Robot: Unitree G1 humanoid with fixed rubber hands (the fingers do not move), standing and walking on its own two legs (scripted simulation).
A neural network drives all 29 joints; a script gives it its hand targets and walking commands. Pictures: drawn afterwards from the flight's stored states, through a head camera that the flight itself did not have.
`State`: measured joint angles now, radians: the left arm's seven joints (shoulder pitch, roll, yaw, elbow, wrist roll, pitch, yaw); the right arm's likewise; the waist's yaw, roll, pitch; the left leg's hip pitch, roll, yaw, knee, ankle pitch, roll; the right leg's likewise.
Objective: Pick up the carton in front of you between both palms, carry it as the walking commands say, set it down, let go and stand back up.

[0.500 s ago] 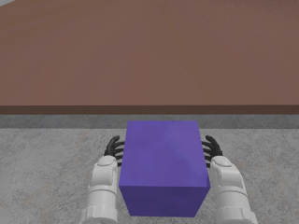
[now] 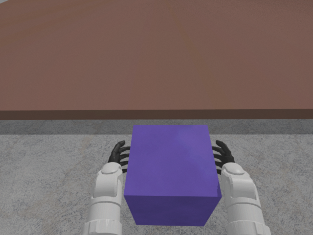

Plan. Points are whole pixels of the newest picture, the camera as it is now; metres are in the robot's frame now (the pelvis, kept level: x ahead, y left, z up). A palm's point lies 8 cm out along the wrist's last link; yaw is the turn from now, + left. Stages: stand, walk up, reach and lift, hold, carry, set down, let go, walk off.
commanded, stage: reach and lift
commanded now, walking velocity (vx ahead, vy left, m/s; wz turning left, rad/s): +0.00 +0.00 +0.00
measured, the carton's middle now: (169, 177) +0.31 +0.00 -0.04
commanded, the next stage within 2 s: hold in 0.32 s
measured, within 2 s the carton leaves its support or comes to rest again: neither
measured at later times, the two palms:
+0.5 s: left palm (113, 166) +0.28 +0.15 +0.05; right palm (231, 166) +0.29 -0.15 +0.05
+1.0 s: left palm (113, 167) +0.28 +0.15 +0.05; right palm (231, 168) +0.28 -0.15 +0.05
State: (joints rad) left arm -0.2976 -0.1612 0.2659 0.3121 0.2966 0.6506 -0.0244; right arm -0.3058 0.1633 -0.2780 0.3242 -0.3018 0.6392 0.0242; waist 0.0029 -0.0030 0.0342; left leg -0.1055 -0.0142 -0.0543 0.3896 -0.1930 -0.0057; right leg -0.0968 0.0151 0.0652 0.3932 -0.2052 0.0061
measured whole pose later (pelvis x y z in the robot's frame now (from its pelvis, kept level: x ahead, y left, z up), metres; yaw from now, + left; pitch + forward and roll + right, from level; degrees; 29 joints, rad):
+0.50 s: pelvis +0.00 +0.00 +0.00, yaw +0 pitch -7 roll +0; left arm -0.23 -0.14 0.19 0.18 0.26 0.75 -0.01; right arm -0.24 0.15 -0.20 0.19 -0.26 0.74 0.01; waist 0.00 0.00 0.03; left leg -0.03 -0.01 -0.06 0.33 -0.17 -0.01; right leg -0.02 0.01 0.06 0.33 -0.19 0.00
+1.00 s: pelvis -0.01 +0.00 +0.00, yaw +0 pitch -8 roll +0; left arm -0.29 -0.16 0.24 0.23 0.28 0.76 -0.02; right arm -0.29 0.16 -0.25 0.23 -0.28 0.75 0.02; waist 0.00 0.00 0.05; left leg -0.04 -0.01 -0.06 0.37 -0.18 -0.01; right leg -0.03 0.02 0.06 0.37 -0.19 0.01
